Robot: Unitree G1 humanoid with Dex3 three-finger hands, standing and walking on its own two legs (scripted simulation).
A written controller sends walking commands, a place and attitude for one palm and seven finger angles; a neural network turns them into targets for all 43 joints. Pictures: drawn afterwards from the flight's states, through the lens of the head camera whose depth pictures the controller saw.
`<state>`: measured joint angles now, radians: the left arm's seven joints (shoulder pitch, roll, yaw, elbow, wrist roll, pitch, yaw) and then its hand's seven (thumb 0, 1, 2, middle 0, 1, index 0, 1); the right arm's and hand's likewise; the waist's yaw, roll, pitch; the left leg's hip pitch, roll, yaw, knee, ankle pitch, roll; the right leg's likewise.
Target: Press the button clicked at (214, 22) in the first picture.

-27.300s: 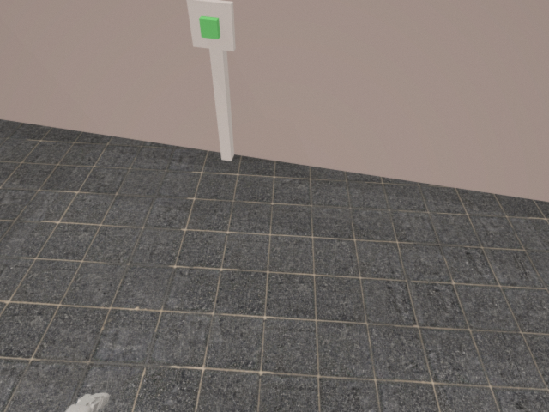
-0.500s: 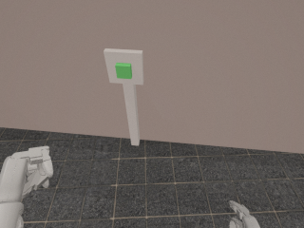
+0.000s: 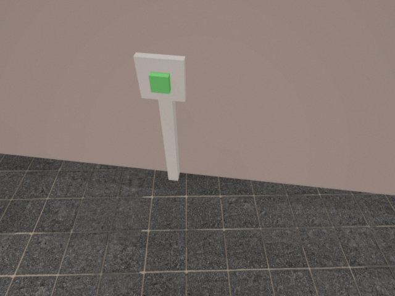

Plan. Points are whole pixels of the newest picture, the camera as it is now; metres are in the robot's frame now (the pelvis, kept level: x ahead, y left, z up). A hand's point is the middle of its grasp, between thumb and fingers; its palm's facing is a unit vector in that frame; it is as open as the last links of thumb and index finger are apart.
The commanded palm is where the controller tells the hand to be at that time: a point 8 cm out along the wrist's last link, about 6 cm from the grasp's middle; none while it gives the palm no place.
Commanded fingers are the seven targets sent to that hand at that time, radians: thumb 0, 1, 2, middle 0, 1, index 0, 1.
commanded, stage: let the arm hang, fingers relaxed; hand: left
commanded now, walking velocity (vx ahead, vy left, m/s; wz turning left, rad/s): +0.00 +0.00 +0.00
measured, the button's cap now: (160, 82) +0.82 +0.19 -0.04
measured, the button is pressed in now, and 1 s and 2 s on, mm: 0 0 0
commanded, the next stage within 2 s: stand and wait in 0.54 s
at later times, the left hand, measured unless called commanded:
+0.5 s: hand out of the picture +0.02 +0.16 -0.18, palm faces +0.01 -0.99 -0.17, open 7.3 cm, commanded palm none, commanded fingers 0.00 0.90 0.90 -0.20 -0.30 -0.20 -0.30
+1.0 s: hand out of the picture +0.01 +0.16 -0.17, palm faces +0.02 -0.98 -0.18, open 7.4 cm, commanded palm none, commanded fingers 0.00 0.90 0.90 -0.20 -0.30 -0.20 -0.30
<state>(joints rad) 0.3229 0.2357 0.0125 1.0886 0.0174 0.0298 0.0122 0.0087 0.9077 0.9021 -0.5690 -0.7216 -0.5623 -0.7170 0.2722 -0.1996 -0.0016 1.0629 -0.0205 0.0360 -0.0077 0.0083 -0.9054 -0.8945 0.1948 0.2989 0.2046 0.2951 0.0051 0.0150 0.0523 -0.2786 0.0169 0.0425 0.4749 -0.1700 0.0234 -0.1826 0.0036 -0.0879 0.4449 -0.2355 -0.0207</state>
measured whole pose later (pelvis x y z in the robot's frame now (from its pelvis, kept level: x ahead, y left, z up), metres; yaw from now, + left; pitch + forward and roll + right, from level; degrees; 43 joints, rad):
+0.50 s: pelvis +0.01 +0.00 +0.00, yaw -1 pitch -2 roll +0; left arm 0.27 0.14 0.01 1.15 0.01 0.00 0.03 0.01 0.93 0.90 -0.20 -0.30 -0.20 -0.30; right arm 0.30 -0.12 0.00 1.15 -0.02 0.01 -0.03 0.00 -0.91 -0.89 0.19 0.30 0.20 0.29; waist -0.01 -0.01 0.03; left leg -0.22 0.01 0.07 0.42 -0.17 0.02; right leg -0.15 0.00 -0.06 0.42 -0.24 -0.02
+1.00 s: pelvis +0.02 +0.00 +0.00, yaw -1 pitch -2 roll +0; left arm 0.29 0.13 0.01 1.16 0.01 0.00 0.03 0.00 0.91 0.90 -0.20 -0.30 -0.20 -0.29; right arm 0.28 -0.13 0.00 1.15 -0.02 0.00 -0.03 0.01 -0.91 -0.89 0.19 0.30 0.20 0.29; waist 0.00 0.01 0.05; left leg -0.20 0.01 0.07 0.40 -0.17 0.02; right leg -0.13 0.00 -0.06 0.41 -0.25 -0.02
